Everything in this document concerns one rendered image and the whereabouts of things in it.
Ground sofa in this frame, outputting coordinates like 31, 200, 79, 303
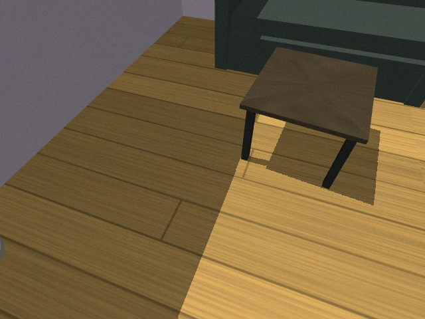
214, 0, 425, 108

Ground coffee table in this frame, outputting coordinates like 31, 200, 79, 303
240, 47, 378, 189

